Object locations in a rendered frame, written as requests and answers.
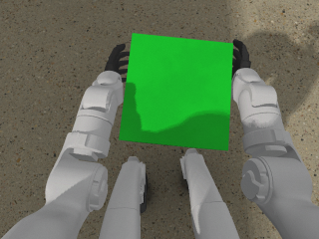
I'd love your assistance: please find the robot left hand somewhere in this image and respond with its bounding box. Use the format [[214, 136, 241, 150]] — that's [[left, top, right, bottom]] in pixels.
[[104, 43, 130, 83]]

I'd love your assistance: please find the robot left shin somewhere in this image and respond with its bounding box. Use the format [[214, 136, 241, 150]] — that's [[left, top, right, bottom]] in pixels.
[[128, 156, 145, 203]]

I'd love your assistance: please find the left robot forearm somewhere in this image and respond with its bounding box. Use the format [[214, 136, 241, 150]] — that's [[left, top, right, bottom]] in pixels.
[[45, 71, 124, 201]]

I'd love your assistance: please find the right robot upper arm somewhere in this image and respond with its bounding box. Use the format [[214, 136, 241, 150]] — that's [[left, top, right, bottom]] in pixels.
[[240, 156, 319, 239]]

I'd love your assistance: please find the left robot upper arm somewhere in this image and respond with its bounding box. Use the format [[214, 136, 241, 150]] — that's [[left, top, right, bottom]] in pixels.
[[1, 158, 108, 239]]

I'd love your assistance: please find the robot right hand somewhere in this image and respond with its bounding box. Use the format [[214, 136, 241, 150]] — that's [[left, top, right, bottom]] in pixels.
[[231, 39, 251, 79]]

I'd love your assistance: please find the right robot forearm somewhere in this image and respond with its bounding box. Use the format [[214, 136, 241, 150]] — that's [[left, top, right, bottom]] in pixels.
[[230, 68, 313, 192]]

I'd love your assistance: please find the left robot foot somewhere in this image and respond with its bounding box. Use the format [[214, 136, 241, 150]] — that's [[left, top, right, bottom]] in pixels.
[[140, 174, 149, 214]]

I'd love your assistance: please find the carton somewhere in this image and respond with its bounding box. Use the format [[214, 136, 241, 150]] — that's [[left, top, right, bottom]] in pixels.
[[119, 33, 233, 151]]

